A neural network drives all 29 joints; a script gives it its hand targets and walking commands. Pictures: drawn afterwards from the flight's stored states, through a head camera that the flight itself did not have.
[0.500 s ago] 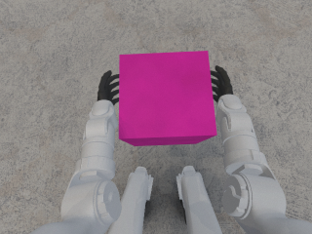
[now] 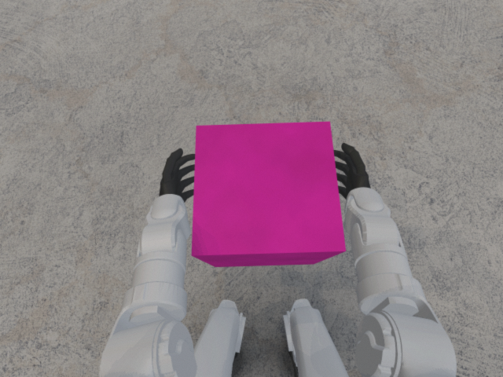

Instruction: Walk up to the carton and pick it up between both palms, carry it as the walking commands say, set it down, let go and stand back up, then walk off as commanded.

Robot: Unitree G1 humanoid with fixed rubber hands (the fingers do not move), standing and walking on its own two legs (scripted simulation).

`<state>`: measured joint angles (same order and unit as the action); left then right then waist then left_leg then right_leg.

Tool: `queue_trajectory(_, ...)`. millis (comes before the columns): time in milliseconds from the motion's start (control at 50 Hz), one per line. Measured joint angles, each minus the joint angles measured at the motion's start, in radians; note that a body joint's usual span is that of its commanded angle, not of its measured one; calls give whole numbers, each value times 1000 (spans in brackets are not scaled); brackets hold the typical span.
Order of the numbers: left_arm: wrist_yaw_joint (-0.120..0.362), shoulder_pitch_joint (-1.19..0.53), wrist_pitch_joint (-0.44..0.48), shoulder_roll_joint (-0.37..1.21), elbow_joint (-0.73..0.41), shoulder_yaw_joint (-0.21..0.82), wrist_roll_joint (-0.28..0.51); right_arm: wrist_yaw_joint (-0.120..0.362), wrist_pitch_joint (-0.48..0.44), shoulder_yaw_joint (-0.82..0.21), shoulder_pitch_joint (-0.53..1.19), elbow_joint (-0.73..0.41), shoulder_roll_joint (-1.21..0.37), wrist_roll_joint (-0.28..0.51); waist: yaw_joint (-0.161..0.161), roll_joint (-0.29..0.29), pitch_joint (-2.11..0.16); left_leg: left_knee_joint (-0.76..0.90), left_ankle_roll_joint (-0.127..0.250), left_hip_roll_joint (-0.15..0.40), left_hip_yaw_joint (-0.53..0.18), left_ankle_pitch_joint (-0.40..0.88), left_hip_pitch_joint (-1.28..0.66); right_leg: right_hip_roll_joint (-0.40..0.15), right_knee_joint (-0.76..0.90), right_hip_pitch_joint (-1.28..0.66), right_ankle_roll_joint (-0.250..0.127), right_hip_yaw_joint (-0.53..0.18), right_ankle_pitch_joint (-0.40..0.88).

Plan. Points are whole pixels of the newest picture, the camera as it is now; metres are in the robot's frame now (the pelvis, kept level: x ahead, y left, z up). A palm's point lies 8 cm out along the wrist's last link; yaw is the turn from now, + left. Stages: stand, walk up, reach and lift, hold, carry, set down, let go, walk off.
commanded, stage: reach and lift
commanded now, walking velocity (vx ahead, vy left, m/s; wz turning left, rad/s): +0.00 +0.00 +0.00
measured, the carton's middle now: (263, 205) +0.40 +0.01 -0.12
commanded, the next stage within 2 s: none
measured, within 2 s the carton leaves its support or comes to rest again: neither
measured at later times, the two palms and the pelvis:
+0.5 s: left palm (157, 189) +0.37 +0.15 +0.03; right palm (371, 184) +0.39 -0.15 +0.02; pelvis +0.02 +0.00 +0.06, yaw +0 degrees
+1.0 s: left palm (131, 180) +0.36 +0.16 +0.10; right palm (390, 177) +0.37 -0.14 +0.09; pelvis +0.04 +0.01 +0.11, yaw +0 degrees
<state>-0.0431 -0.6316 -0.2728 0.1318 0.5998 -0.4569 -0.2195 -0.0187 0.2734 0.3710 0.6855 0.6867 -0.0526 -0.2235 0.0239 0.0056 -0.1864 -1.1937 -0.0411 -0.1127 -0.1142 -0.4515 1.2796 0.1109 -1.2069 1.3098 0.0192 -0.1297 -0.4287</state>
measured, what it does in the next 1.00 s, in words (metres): rises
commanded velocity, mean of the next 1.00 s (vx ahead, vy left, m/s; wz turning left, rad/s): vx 0.00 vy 0.00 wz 0.00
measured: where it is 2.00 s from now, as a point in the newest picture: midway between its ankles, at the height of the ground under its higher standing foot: (262, 368)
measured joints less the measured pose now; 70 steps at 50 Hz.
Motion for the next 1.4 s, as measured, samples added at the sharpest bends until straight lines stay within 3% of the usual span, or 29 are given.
queue_trajectory(800,44,232,-72,58,-135,48,-50,31,63,-20,-249,-152,-80,-46,-3,9,76,533,23,37,-28,175,-604,-33,536,-610,-13,-18,169)
queue_trajectory(1140,40,279,-184,46,-150,106,-57,29,176,-49,-324,-206,-87,-62,-2,15,108,708,33,46,-34,227,-899,-52,710,-907,-15,-14,215)
queue_trajectory(1400,43,310,-303,36,-227,146,-47,22,294,-86,-357,-288,-94,-54,2,13,150,777,32,55,-40,245,-1076,-56,773,-1084,-22,-3,229)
